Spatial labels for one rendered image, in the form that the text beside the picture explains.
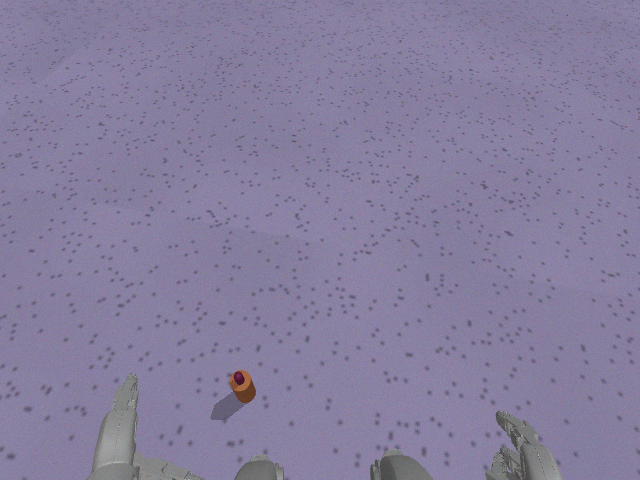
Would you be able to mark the left robot hand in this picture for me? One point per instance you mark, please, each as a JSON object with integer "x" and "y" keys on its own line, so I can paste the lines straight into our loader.
{"x": 116, "y": 440}

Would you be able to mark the right robot hand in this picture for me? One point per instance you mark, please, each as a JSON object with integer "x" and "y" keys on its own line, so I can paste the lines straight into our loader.
{"x": 535, "y": 461}

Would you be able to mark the left robot arm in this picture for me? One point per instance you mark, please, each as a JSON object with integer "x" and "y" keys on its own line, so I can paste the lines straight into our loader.
{"x": 115, "y": 471}

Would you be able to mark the bottle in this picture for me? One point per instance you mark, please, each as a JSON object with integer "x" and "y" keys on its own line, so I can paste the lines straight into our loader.
{"x": 242, "y": 385}

